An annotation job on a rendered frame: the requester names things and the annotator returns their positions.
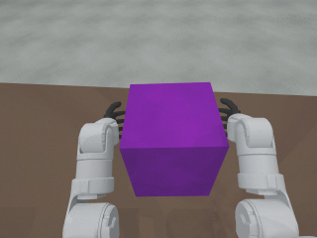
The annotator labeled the carton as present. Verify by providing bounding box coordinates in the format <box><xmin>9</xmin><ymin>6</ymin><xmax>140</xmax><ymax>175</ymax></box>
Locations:
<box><xmin>119</xmin><ymin>82</ymin><xmax>230</xmax><ymax>197</ymax></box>

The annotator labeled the left robot forearm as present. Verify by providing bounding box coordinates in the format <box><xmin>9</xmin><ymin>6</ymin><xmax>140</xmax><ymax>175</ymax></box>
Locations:
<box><xmin>62</xmin><ymin>117</ymin><xmax>120</xmax><ymax>238</ymax></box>

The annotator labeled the left robot hand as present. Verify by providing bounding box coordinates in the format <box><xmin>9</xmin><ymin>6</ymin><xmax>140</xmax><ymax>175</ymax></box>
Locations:
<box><xmin>103</xmin><ymin>101</ymin><xmax>126</xmax><ymax>139</ymax></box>

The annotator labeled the right robot hand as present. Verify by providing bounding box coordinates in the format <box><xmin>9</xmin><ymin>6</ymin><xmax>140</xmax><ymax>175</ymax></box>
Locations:
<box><xmin>218</xmin><ymin>98</ymin><xmax>241</xmax><ymax>137</ymax></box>

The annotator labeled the left robot upper arm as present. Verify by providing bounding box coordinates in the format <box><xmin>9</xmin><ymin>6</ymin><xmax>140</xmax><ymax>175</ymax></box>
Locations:
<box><xmin>63</xmin><ymin>202</ymin><xmax>120</xmax><ymax>238</ymax></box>

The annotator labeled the right robot upper arm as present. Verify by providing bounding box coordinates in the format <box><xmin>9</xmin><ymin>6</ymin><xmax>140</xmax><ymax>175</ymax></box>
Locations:
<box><xmin>235</xmin><ymin>198</ymin><xmax>317</xmax><ymax>238</ymax></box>

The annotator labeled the right robot forearm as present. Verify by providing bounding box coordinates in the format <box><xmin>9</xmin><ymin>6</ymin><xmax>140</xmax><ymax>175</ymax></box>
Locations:
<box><xmin>227</xmin><ymin>113</ymin><xmax>299</xmax><ymax>235</ymax></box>

